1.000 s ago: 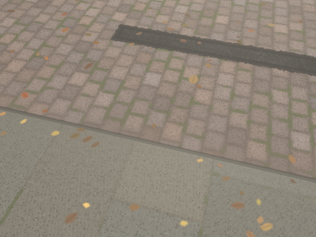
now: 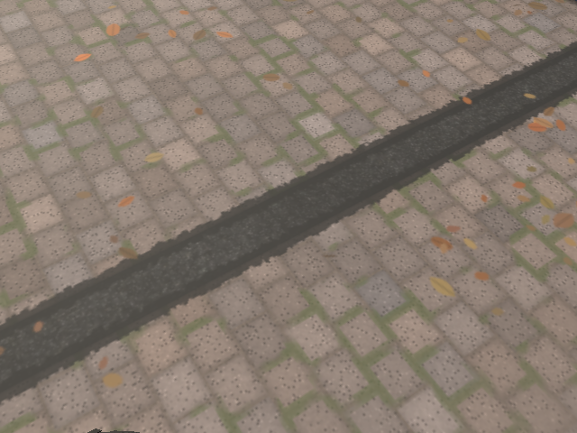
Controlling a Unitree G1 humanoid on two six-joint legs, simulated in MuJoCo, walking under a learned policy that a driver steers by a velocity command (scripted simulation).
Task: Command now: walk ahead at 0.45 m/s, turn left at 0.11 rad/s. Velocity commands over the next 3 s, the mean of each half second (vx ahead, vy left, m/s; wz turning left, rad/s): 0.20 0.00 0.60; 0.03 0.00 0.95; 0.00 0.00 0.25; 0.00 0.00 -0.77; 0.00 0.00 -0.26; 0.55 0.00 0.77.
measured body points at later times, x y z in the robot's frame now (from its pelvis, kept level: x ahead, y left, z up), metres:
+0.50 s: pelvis +0.21 +0.08 +0.02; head +0.26 +0.10 +0.46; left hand +0.32 +0.39 -0.08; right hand +0.42 -0.16 -0.08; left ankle +0.27 +0.17 -0.71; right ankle +0.17 -0.08 -0.61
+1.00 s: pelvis +0.30 +0.04 +0.03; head +0.34 +0.06 +0.48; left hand +0.18 +0.34 -0.05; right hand +0.64 -0.02 -0.05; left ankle +0.20 +0.13 -0.62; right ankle +0.41 -0.02 -0.71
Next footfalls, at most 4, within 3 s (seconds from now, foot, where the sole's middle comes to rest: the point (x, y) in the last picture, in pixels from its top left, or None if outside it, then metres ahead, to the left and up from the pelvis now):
0.38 left None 0.31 0.18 -0.74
0.84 right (277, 431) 0.44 0.02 -0.74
1.26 left None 0.20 0.15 -0.74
1.70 right None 0.39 0.00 -0.74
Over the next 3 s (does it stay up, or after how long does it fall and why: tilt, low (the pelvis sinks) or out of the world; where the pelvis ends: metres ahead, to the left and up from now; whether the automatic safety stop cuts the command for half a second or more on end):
stays up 0.45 0.20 0.00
